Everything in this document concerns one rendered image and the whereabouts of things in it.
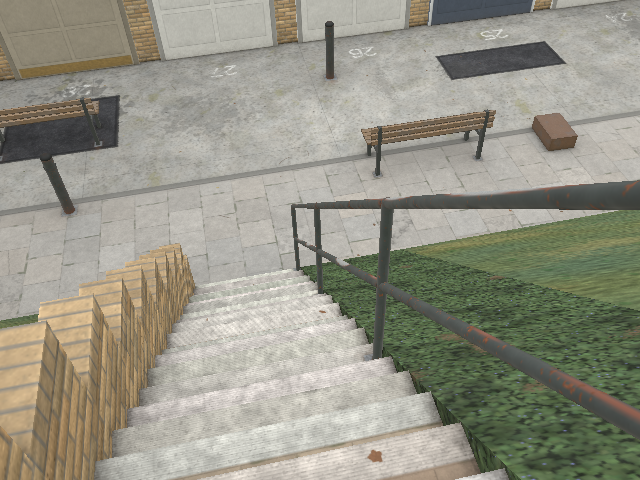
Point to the stairs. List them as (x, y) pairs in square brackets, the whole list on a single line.
[(264, 379)]

